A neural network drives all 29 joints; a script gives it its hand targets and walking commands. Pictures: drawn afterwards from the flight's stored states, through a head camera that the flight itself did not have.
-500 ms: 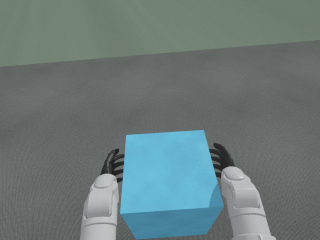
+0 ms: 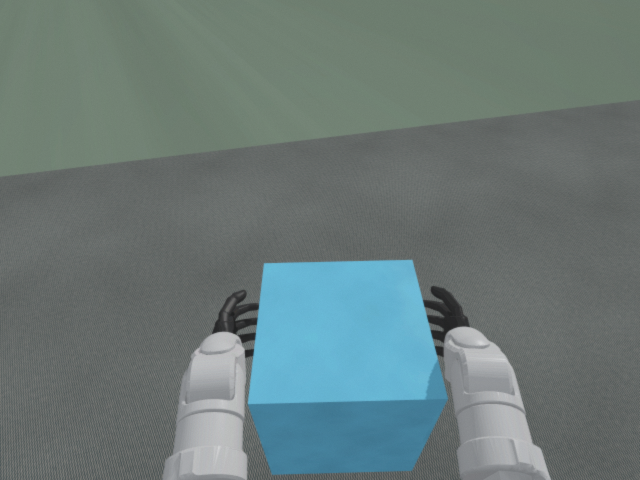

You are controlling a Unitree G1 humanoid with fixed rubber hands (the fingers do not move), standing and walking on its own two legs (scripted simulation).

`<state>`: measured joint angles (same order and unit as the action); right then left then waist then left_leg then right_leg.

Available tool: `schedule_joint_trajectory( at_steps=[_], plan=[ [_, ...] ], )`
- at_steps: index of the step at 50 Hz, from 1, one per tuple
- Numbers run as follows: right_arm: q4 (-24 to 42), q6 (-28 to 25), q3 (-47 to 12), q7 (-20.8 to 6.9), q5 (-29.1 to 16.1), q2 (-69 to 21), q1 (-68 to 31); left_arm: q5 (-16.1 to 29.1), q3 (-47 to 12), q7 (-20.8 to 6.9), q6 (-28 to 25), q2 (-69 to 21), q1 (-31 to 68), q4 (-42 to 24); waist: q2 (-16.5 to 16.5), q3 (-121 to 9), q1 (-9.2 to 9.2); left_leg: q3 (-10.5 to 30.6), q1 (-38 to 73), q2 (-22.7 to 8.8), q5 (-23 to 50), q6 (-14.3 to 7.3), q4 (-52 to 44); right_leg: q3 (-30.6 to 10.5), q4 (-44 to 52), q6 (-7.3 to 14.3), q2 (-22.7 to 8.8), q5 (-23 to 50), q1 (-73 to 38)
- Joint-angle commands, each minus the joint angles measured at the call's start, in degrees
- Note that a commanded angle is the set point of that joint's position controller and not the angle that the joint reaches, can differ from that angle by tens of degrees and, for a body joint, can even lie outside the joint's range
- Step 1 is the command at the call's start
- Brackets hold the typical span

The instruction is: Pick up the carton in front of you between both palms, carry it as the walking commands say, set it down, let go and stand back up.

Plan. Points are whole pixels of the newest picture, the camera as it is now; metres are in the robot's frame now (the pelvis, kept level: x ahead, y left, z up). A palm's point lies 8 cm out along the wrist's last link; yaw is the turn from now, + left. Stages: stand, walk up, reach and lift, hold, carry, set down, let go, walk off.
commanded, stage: set down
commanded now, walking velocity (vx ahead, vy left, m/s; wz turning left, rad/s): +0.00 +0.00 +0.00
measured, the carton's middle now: (340, 370) +0.30 +0.00 -0.03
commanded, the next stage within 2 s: none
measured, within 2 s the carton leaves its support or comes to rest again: neither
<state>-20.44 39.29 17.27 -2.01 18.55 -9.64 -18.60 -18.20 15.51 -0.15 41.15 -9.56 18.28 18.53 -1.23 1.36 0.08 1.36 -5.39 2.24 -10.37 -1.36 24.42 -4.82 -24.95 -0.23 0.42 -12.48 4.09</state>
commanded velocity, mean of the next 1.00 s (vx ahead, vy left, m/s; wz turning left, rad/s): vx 0.00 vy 0.00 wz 0.00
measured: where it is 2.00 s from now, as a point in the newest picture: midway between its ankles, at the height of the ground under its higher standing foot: outside the picture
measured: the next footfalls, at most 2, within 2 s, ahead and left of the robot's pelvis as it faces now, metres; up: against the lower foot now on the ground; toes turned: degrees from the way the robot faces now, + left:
none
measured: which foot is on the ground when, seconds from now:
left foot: down 0.00-1.00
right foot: down 0.00-1.00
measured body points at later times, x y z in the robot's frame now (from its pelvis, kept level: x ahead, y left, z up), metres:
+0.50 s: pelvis -0.01 -0.03 -0.06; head +0.18 -0.02 +0.35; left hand +0.35 +0.15 -0.15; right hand +0.37 -0.15 -0.15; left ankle +0.05 +0.10 -0.74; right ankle +0.03 -0.14 -0.74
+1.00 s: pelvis -0.04 -0.02 -0.19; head +0.21 -0.01 +0.18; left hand +0.40 +0.16 -0.29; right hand +0.42 -0.15 -0.29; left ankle +0.04 +0.10 -0.74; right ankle +0.03 -0.14 -0.74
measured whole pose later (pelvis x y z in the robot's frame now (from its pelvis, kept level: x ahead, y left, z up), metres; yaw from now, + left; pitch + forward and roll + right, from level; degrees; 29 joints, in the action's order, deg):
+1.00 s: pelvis -0.04 -0.02 -0.19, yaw +1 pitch +43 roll -1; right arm -39.3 11.9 23.8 3.2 12.1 -3.3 -47.4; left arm -13.5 27.2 2.0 12.6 -4.1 46.0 36.2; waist -0.9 -12.0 1.4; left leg 5.6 -100.1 5.4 -25.2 2.6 82.3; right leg -4.1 -83.4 -1.3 6.9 -28.1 98.4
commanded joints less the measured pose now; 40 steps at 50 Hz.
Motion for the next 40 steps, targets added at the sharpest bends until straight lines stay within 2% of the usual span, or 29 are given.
schedule_joint_trajectory(
  at_steps=[1,3,6,10,12,15,18,23,26,30,34,36,40],
  plan=[
    [-9.3,-5.3,-18.3,-15.9,-8.9,-47.1,-40.4,11.1,-19.4,-13.9,-4.9,-55.3,37.7,11.4,5.2,-4.5,-1.08,8.1,-1.1,-1.6,-22.3,1.5,-7.5,2.0,-0.9,2.9,5.0,-8.9,8.9],
    [-13.6,-7.2,-13.4,-14.8,-5.5,-44.4,-42.4,8.0,-13.5,-12.3,-6.9,-53.1,39.8,15.6,3.7,-3.8,-0.67,7.6,-1.4,-1.1,-21.2,1.7,-4.9,1.6,-2.2,3.0,4.7,-9.9,12.1],
    [-16.1,-9.6,-8.4,-12.4,-1.3,-41.0,-42.0,3.9,-7.0,-9.8,-9.5,-47.6,40.0,17.8,0.8,-4.2,0.58,6.3,-2.7,0.1,-15.1,1.5,0.1,1.0,-3.6,2.7,4.3,-10.3,17.6],
    [-18.2,-14.1,-3.9,-10.3,2.9,-35.8,-36.1,-1.3,-0.9,-8.1,-14.6,-39.4,34.8,18.9,-0.2,-7.2,1.64,3.9,-9.3,1.5,-3.1,1.1,5.8,0.8,-7.5,1.8,4.7,-4.5,23.2],
    [-18.1,-18.1,-4.8,-9.7,2.8,-35.4,-33.4,-1.2,-2.6,-8.1,-19.0,-37.6,33.4,18.2,-0.2,-12.3,1.43,3.0,-12.1,2.2,5.7,1.5,9.7,0.7,-10.1,1.2,5.3,1.5,25.9],
    [-17.6,-25.9,-9.8,-9.0,-0.8,-39.3,-32.4,2.1,-9.3,-8.7,-26.7,-40.2,33.8,15.9,1.0,-23.3,0.79,2.6,-14.8,3.5,18.0,2.7,16.1,0.8,-14.9,0.4,6.4,10.4,30.6],
    [-16.6,-32.2,-17.5,-7.5,-5.3,-42.3,-36.7,5.9,-16.5,-8.9,-33.1,-43.6,37.4,15.0,1.3,-34.9,0.41,2.4,-18.8,4.5,23.8,3.2,22.3,0.1,-19.9,-0.3,7.1,16.6,34.8],
    [-12.0,-35.6,-29.8,-4.7,-10.4,-47.2,-40.6,9.7,-25.2,-9.1,-37.1,-43.5,40.2,13.2,-0.4,-56.6,2.40,0.6,-33.4,5.5,21.7,3.2,31.4,-0.6,-28.9,-1.6,7.0,25.7,31.5],
    [-10.4,-34.9,-32.5,-3.7,-11.5,-49.0,-41.6,10.8,-27.2,-9.7,-36.5,-43.5,41.5,11.9,-1.8,-62.9,2.96,-0.1,-41.8,6.0,16.4,3.4,34.4,-0.3,-32.9,-2.6,6.6,24.3,32.1],
    [-10.9,-32.0,-31.5,-3.7,-11.4,-48.6,-44.0,10.8,-24.9,-10.8,-33.6,-44.6,43.2,13.5,-1.6,-59.2,2.93,-1.0,-49.6,6.2,7.8,3.1,37.8,0.9,-34.8,-3.3,7.3,12.4,41.9],
    [-15.7,-28.8,-26.7,-4.6,-9.8,-47.9,-47.4,9.0,-19.9,-11.9,-30.3,-44.3,47.2,17.9,-1.4,-52.4,2.26,-1.8,-58.6,6.2,-1.7,2.6,40.6,1.8,-36.9,-2.7,7.9,1.3,51.3],
    [-17.7,-27.8,-24.4,-5.0,-9.1,-47.7,-49.2,8.3,-18.2,-12.2,-29.2,-44.7,49.3,19.6,-1.1,-51.5,2.07,-2.1,-61.4,6.2,-3.5,2.6,42.3,2.2,-38.5,-2.4,8.2,-1.1,55.1],
    [-19.4,-27.5,-22.4,-5.7,-9.5,-47.0,-53.4,8.4,-17.4,-11.7,-28.7,-45.9,53.0,20.7,-0.3,-55.2,2.14,-2.3,-63.4,6.5,-1.8,3.0,46.3,3.3,-43.5,-2.1,8.7,-0.7,61.3]
  ],
)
